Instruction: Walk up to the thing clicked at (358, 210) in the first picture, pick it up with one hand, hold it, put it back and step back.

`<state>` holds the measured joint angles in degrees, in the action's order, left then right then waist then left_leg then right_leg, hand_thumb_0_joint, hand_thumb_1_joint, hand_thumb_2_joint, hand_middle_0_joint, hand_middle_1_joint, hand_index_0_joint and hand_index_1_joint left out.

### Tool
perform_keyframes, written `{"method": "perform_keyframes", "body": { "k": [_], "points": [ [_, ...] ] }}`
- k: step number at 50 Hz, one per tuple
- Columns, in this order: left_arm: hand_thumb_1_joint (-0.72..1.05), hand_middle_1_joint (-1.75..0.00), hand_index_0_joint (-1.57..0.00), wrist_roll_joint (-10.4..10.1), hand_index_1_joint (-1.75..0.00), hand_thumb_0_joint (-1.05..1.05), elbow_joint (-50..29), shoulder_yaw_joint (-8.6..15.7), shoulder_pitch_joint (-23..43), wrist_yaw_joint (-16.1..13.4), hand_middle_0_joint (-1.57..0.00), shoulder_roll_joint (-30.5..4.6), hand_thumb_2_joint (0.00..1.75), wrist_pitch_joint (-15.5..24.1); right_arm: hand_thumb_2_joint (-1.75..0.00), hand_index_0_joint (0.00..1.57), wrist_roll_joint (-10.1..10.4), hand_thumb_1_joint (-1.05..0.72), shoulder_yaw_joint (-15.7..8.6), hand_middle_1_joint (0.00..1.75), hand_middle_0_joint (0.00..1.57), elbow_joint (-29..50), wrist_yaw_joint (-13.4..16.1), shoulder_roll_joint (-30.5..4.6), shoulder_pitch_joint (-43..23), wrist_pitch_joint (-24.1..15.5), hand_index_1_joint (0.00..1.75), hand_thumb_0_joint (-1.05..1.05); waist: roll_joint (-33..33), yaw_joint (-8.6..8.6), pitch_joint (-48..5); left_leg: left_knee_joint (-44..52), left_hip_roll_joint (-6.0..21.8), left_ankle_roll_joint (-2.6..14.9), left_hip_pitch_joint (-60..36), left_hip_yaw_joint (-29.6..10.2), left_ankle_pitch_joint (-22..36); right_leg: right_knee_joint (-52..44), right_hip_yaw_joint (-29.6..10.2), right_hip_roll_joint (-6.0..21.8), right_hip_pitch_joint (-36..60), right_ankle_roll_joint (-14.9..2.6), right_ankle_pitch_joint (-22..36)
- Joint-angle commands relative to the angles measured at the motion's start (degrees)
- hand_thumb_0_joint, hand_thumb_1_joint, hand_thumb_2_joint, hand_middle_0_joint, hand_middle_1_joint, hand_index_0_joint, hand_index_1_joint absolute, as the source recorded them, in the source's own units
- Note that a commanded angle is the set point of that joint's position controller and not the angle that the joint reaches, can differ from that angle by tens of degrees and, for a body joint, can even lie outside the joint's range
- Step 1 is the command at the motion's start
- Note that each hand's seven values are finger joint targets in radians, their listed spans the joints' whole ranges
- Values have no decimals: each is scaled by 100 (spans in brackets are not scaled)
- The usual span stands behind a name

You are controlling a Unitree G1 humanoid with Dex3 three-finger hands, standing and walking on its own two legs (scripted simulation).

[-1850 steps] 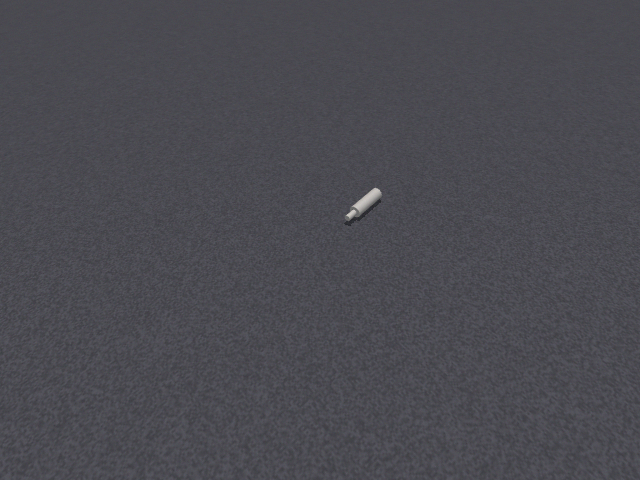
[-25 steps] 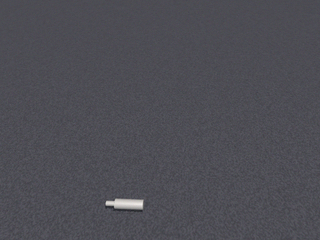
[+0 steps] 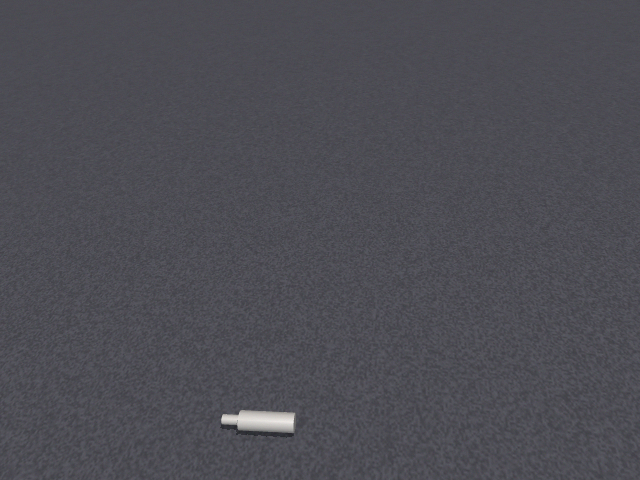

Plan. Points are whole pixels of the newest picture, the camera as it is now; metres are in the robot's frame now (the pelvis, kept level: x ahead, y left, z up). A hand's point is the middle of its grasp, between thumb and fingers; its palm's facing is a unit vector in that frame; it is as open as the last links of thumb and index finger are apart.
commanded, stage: stand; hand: left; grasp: from above
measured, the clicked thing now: (258, 420) +0.45 +0.27 -0.75
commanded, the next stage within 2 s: step back in 1.68 s
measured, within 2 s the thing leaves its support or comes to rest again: neither
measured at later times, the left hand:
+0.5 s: hand out of the picture +0.06 +0.24 -0.16, palm faces +0.01 -0.94 -0.34, open 7.4 cm
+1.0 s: hand out of the picture +0.08 +0.24 -0.15, palm faces +0.01 -0.94 -0.34, open 7.4 cm
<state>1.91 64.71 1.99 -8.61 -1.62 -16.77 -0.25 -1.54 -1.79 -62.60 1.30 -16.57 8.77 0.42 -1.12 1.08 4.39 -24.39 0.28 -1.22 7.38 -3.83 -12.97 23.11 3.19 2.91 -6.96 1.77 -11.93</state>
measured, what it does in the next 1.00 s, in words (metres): stands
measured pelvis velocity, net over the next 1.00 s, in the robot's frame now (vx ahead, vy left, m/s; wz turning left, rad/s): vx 0.00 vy -0.01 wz -0.01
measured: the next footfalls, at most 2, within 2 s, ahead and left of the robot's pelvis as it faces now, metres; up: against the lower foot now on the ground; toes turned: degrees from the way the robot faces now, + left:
none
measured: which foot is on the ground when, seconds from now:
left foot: down 0.00-1.00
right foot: down 0.00-1.00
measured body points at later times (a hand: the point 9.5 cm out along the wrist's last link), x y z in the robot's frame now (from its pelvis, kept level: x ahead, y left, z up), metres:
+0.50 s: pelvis +0.00 -0.01 +0.00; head +0.00 -0.01 +0.45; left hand +0.06 +0.29 -0.13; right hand +0.06 -0.30 -0.14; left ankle +0.01 +0.13 -0.74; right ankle +0.01 -0.14 -0.74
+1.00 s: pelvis +0.00 -0.01 +0.00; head +0.01 -0.02 +0.45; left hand +0.08 +0.28 -0.13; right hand +0.08 -0.31 -0.14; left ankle +0.01 +0.13 -0.74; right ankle +0.01 -0.14 -0.74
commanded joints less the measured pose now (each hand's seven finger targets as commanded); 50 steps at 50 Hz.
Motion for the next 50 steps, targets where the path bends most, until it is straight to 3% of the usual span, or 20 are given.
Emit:
{"method": "perform_keyframes", "body": {
  "k": [1, 7, 24, 31, 38, 43, 50],
  "points": [
    [90, -30, -20, -22, -30, 0, -232, 209, 170, -71, -20, -1112, 90, 109, -90, 20, 21, -90, -170, 30, 20, 235, 56, -1066, -148, -122, 30, 0, 46, -7, -229, 609, 468, 214, 243, -399, 591, -538, -460, 405, 219, -185, 237],
    [90, -30, -20, -46, -30, 0, -202, 215, 270, -60, -20, -1192, 90, 133, -90, 20, 28, -90, -156, 30, 20, 206, 42, -1149, -199, -139, 30, 0, 40, -22, -358, 599, 510, 226, 122, -374, 913, -618, -466, 440, 328, -185, 557],
    [90, -30, -20, -59, -30, 0, -136, 206, 416, 16, -20, -1273, 90, 122, -90, 20, 48, -90, -95, 30, 20, 132, 10, -1271, -269, -129, 30, 0, -14, -31, -227, 758, 540, 214, 249, -384, 374, -710, -495, 405, 208, -216, 35],
    [90, -30, -20, -73, -30, 0, -144, 206, 429, 24, -20, -1315, 90, 144, -90, 20, 49, -90, -78, 30, 20, 110, 5, -1278, -234, -126, 30, 0, 51, -54, -315, 701, 556, 219, 161, -353, 587, -736, -523, 437, 228, -209, 211],
    [90, -30, -20, -99, -30, 0, -176, 203, 432, 33, -20, -1318, 90, 172, -90, 20, 56, -90, -70, 30, 20, 123, 3, -1334, -257, -149, 30, 0, 47, -60, -543, 634, 598, 218, 26, -315, 1162, -626, -491, 463, 399, -210, 889],
    [90, -30, -20, -93, -30, 0, -177, 206, 450, 53, -20, -1347, 90, 132, -90, 20, 52, -90, -38, 30, 20, 105, 7, -1319, -305, -148, 30, 0, -19, -49, -398, 768, 585, 182, 166, -333, 855, -621, -471, 439, 312, -226, 550],
    [90, -30, -20, -101, -30, 0, -196, 181, 454, 57, -20, -1329, 90, 148, -90, 20, 55, -90, -52, 30, 20, 102, -9, -1365, -330, -159, 30, 0, 19, -56, -452, 741, 614, 187, 85, -328, 962, -620, -478, 451, 299, -237, 594]
  ]
}}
